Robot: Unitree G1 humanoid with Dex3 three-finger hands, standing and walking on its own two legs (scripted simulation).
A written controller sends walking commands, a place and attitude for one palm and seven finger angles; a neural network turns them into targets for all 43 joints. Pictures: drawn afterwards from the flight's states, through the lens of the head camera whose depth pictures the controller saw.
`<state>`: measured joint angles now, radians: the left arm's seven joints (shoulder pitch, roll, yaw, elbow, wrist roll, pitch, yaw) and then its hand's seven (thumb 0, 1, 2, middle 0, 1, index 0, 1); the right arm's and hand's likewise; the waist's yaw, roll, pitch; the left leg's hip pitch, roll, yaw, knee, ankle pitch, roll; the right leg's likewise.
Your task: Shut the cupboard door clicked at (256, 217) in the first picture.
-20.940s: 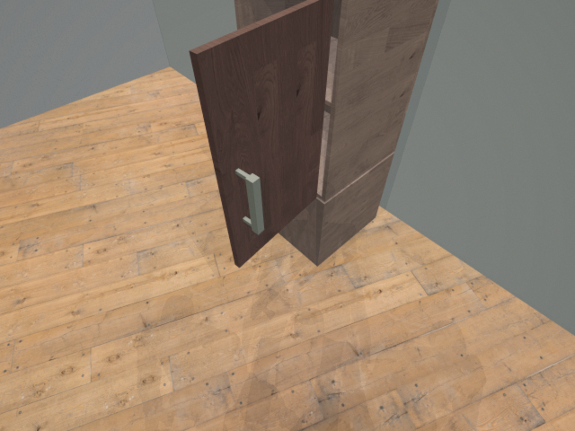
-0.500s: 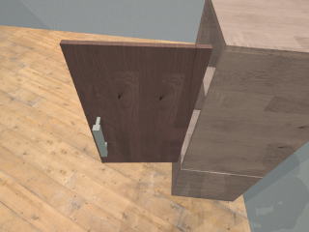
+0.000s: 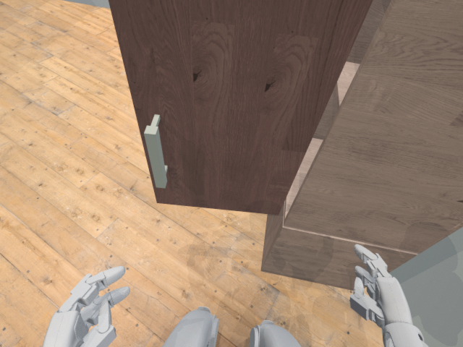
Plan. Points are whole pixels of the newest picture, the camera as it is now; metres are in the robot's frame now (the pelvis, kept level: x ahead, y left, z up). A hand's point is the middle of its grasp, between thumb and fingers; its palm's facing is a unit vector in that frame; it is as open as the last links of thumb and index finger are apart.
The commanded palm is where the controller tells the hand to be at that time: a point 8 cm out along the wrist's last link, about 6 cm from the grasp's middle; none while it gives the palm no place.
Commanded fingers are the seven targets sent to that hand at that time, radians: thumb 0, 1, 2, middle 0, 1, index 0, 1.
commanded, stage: raise the hand and make a fist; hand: left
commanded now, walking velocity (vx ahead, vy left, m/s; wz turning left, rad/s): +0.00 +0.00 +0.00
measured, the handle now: (159, 153) +0.47 +0.21 +0.01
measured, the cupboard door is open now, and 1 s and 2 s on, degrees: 97 97 97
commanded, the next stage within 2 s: bring the fist close to the handle in 1.42 s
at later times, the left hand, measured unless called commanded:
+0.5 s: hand (131, 253) +0.24 +0.19 +0.06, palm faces +0.16 -0.99 -0.06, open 3.6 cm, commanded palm +0.20 +0.23 +0.04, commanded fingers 0.00 0.90 0.90 -1.12 -1.30 -1.12 -1.30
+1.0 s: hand (146, 254) +0.25 +0.17 +0.02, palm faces +0.02 -1.00 +0.00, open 3.1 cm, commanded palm +0.23 +0.23 +0.04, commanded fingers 0.00 0.90 0.90 -1.30 -1.50 -1.30 -1.50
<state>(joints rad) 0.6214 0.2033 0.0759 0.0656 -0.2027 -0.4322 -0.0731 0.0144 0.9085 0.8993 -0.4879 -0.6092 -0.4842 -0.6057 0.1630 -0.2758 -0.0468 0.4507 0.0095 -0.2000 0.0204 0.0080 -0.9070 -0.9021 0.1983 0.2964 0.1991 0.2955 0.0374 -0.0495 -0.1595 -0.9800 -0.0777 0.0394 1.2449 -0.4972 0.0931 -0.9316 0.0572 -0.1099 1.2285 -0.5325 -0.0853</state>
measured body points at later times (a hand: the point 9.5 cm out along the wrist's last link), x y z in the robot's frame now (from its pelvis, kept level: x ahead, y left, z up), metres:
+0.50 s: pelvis +0.04 -0.01 +0.00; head +0.12 +0.00 +0.44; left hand +0.22 +0.24 +0.06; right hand +0.20 -0.25 -0.10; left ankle +0.06 +0.06 -0.63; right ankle +0.04 -0.07 -0.63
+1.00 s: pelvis +0.02 +0.00 -0.01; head +0.11 +0.02 +0.44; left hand +0.24 +0.23 +0.02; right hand +0.22 -0.23 -0.08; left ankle +0.06 +0.06 -0.63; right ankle +0.04 -0.07 -0.63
